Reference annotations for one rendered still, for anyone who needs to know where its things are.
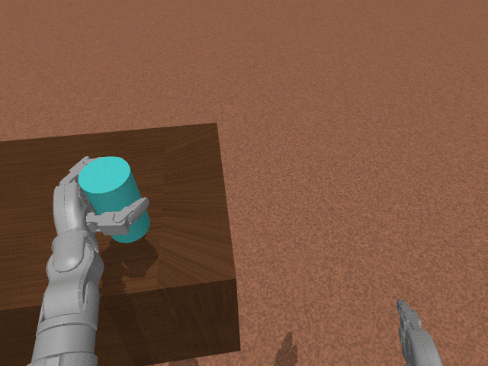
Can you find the left robot arm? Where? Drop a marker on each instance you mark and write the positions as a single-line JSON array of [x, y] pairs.
[[68, 319]]

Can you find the left robot hand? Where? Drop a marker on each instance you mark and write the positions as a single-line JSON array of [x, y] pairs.
[[72, 210]]

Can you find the can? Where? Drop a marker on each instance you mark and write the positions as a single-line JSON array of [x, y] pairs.
[[109, 185]]

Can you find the right robot hand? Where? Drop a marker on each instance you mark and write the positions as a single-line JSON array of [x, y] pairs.
[[418, 348]]

